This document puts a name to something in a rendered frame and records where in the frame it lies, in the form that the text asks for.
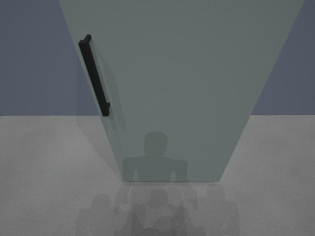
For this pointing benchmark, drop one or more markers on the fridge door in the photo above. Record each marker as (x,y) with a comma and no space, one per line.
(182,77)

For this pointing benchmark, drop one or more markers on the handle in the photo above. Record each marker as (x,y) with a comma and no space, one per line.
(89,60)

